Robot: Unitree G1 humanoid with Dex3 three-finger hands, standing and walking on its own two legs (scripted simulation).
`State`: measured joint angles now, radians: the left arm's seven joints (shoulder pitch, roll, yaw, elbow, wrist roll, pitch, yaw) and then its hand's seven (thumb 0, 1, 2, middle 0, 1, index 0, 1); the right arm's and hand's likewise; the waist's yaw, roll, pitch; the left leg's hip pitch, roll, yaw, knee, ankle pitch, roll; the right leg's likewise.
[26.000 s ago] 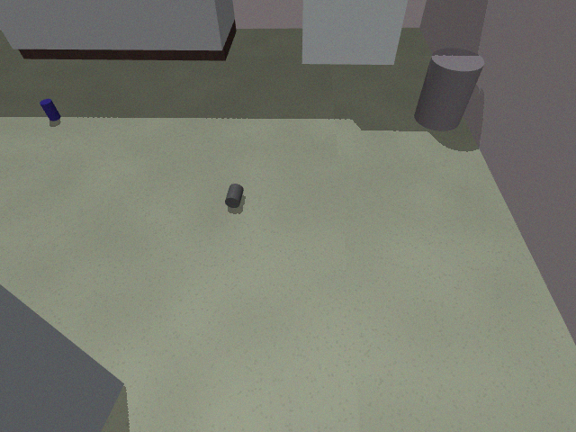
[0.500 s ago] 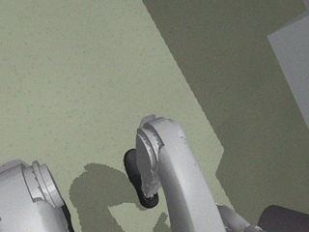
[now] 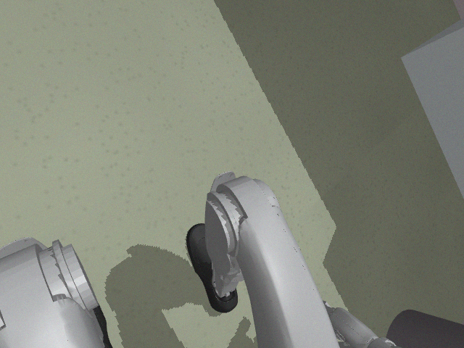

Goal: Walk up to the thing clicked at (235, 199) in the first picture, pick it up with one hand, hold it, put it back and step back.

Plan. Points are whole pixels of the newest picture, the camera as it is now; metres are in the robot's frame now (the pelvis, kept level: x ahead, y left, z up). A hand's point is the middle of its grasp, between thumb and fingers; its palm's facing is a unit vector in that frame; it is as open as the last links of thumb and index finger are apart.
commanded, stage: settle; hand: left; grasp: from above
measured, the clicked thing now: out of the picture +0.45 +0.34 -0.27
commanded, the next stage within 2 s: lift in 0.76 s
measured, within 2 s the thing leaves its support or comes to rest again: leaves its support in 0.10 s
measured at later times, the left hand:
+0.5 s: hand out of the picture +0.44 +0.34 -0.16, palm faces -0.41 -0.14 -0.90, open 9.6 cm
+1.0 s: hand out of the picture +0.43 +0.34 -0.10, palm faces -0.41 -0.13 -0.90, open 9.6 cm
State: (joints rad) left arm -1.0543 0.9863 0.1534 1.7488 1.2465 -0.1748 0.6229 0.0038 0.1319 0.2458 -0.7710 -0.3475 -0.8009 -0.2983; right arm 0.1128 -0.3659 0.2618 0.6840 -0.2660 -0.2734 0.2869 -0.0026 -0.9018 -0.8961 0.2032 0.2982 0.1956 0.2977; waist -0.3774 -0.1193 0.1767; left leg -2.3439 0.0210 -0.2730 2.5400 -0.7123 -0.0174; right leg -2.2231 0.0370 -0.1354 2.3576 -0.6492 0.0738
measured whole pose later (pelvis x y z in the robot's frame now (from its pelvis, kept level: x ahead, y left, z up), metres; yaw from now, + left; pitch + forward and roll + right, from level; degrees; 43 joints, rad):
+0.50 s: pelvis +0.00 +0.00 +0.01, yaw +4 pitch +33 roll -11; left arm -0.97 0.77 0.09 1.46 1.18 -0.11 0.41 0.00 0.09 0.24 -0.85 -0.26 -0.87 -0.23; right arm 0.13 -0.33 0.11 0.71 -0.15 -0.16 0.28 0.00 -0.91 -0.90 0.20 0.30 0.20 0.30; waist -0.26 0.00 -0.01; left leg -2.35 0.01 -0.19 2.45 -0.69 -0.01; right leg -2.25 0.01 -0.08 2.33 -0.66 0.07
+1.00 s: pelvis +0.00 -0.01 +0.04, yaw +7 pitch +34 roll -8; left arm -0.97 0.72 0.09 1.36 1.19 -0.12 0.30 -0.01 0.07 0.30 -0.83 -0.30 -0.84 -0.28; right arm 0.20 -0.31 0.05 0.71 -0.11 -0.05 0.18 0.00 -0.91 -0.90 0.20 0.30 0.20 0.30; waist -0.24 0.03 -0.07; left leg -2.30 0.01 -0.15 2.35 -0.66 -0.02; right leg -2.22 -0.01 -0.05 2.26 -0.65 0.05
